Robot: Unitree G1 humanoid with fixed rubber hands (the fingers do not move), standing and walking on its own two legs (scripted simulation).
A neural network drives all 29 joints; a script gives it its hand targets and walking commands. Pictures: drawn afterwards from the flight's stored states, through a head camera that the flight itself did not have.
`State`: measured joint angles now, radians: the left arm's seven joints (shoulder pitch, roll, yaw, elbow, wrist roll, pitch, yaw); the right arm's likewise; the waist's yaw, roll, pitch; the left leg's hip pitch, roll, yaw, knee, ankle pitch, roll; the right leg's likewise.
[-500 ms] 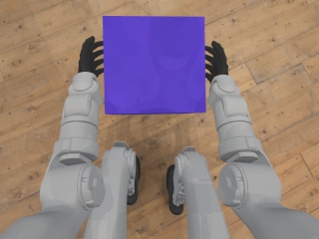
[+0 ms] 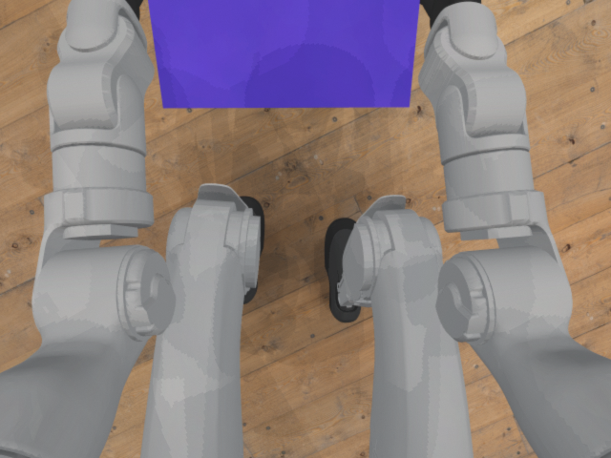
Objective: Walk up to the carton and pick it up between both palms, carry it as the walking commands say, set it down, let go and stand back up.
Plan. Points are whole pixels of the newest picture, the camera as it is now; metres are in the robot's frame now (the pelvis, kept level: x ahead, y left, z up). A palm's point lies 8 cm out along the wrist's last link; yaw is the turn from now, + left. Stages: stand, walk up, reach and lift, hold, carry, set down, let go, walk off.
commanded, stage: set down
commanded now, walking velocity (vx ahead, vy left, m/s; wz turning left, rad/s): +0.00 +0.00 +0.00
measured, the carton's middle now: out of the picture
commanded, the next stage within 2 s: none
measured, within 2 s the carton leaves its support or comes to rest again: rests again in 1.14 s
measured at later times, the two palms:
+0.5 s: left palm out of the picture +0.55 +0.20 -0.20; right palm (418, 2) +0.55 -0.10 -0.21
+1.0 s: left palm out of the picture +0.56 +0.20 -0.23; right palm out of the picture +0.57 -0.10 -0.23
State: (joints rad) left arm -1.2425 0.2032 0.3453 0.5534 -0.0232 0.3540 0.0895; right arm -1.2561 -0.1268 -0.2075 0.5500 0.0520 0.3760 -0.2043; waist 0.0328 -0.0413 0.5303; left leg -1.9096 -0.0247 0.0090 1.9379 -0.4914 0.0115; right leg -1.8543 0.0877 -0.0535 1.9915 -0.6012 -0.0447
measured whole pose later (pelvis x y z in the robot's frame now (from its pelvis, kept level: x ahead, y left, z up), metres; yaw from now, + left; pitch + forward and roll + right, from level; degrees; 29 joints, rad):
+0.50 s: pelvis +0.00 +0.01 -0.05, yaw -1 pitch +29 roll -2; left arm -1.46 0.28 0.26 0.82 -0.06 0.33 0.13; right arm -1.41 -0.21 -0.21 0.78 0.08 0.33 -0.18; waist 0.05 -0.01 0.53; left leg -2.11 -0.03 0.03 2.10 -0.49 0.05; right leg -2.03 0.08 -0.05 2.14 -0.62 -0.01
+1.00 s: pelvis +0.01 +0.00 -0.08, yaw +0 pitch +28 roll +0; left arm -1.49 0.32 0.26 0.98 -0.12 0.23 0.11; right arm -1.50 -0.22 -0.15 0.94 0.11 0.26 -0.20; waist 0.04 -0.02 0.52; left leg -2.15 -0.02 0.03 2.20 -0.55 0.03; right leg -2.08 0.09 -0.07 2.26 -0.67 -0.04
